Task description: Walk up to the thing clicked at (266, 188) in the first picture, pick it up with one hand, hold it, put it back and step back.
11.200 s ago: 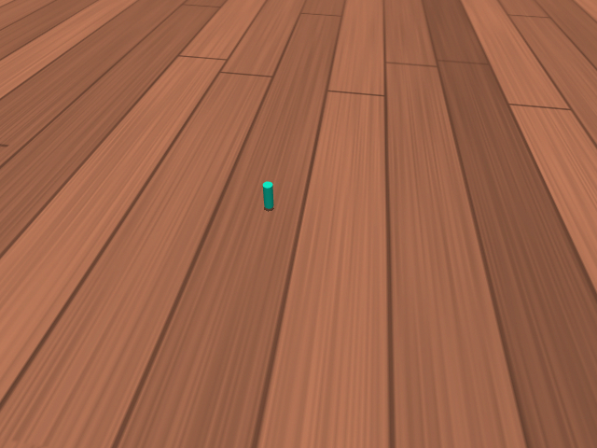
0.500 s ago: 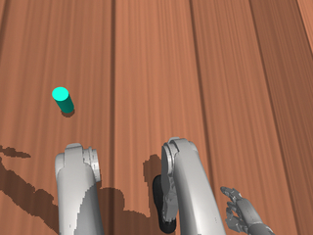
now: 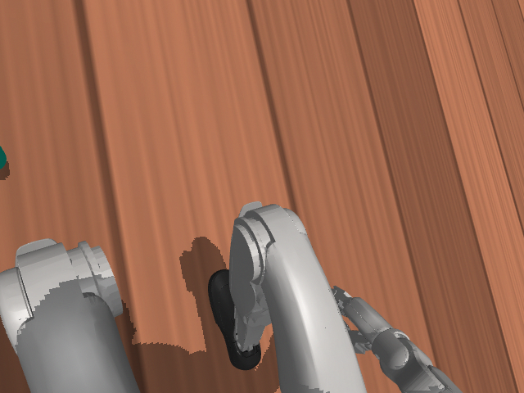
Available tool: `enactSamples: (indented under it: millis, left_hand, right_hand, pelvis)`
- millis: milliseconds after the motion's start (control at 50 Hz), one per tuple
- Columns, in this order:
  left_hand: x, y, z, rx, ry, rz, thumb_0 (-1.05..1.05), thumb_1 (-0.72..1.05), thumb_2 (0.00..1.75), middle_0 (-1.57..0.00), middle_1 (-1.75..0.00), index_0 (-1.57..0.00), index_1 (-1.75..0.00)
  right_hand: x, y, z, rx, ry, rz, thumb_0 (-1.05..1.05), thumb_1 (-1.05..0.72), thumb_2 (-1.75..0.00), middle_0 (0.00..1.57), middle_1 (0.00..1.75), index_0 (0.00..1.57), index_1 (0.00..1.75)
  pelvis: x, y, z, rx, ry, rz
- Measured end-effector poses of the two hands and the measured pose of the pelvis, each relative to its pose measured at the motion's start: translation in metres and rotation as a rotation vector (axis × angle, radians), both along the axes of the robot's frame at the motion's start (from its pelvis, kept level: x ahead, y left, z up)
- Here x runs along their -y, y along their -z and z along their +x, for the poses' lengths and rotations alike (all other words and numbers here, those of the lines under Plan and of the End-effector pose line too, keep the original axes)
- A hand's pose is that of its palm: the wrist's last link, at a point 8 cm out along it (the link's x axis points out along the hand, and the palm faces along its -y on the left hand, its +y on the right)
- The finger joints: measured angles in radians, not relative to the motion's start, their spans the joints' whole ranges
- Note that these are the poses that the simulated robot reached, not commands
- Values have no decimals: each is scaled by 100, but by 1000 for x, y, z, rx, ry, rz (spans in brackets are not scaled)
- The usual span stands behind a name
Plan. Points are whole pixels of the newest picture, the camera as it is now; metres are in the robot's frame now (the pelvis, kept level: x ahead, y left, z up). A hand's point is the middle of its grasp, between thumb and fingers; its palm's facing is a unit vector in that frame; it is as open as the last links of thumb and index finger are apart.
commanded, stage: close in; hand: left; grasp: from the side
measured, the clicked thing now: out of the picture +0.48 +0.28 -0.23
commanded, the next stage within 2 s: rest palm in 0.70 s
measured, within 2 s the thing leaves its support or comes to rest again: neither
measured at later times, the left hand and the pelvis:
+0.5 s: hand out of the picture +0.45 +0.30 -0.17, palm faces +0.29 -0.96 +0.01, open 17.1 cm; pelvis -0.01 +0.01 -0.02, yaw -3 degrees
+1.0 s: hand out of the picture +0.46 +0.28 -0.18, palm faces +0.29 -0.96 +0.00, open 16.1 cm; pelvis -0.01 +0.01 -0.01, yaw -4 degrees
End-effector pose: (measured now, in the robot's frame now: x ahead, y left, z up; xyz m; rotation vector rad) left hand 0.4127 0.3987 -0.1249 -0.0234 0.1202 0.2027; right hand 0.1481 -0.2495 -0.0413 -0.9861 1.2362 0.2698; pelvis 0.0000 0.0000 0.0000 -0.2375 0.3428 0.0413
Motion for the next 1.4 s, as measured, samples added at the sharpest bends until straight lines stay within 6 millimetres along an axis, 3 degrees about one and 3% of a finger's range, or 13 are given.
enactSamples:
  millis: [140, 360, 640, 860, 1020, 1400]
  left_hand:
    - [24, 20, 10, 30, -53, -36, -2, -59, 2, -6, -9, -6, -8]
    - [42, 41, 4, 29, -92, 7, -2, -49, 4, -4, -7, -4, -7]
    - [61, 50, 7, 48, -66, 17, -1, -39, 10, -2, -8, -3, -7]
    - [65, 52, 10, 60, -74, 22, -1, -37, 14, -3, -9, -3, -8]
    - [68, 55, 11, 47, -93, 24, -1, -26, 19, -7, -11, -7, -11]
    - [66, 46, 19, 55, -100, 55, 0, 26, 58, -53, -54, -53, -53]
  right_hand:
    - [-5, -3, -1, 1, -42, -23, 0, -93, -90, 21, 30, 20, 30]
    - [-4, -3, -13, -63, -79, -82, 0, -93, -90, 21, 30, 20, 30]
    - [-12, -8, -11, -75, -109, -109, 0, -91, -90, 21, 30, 20, 30]
    - [-17, -11, -2, -83, -125, -118, -1, -91, -90, 21, 30, 20, 30]
    - [-19, -14, -1, -95, -131, -127, -1, -89, -89, 21, 30, 20, 30]
    - [-17, -20, -6, -117, -108, -143, -1, -87, -89, 21, 30, 20, 30]
  pelvis:
    - [-3, 7, -2, 46, 19, -20]
    - [-6, 13, -6, 91, 29, -38]
    - [-9, 15, -8, 118, 37, -63]
    - [-11, 12, -7, 111, 39, -77]
    - [-11, 9, -7, 107, 41, -85]
    - [-12, 2, -8, 89, 43, -96]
